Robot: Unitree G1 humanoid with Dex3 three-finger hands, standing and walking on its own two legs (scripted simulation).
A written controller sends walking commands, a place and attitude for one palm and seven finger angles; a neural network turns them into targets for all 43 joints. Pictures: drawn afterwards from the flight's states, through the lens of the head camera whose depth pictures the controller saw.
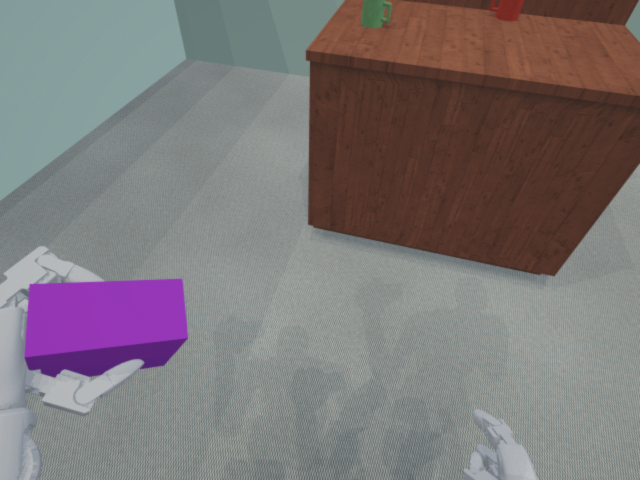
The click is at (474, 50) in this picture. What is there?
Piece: table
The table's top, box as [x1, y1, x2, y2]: [306, 0, 639, 107]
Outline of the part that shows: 306,49 306,60 639,107 639,42 624,25 526,14 519,14 518,18 515,21 503,21 497,19 494,16 496,11 401,0 386,0 392,3 390,21 388,23 383,22 382,26 379,28 367,28 360,24 362,0 345,0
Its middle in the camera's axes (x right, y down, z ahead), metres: +0.52 -0.65 +1.26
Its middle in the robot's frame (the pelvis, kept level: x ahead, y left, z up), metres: +1.41 -0.45 +0.03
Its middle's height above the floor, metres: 0.80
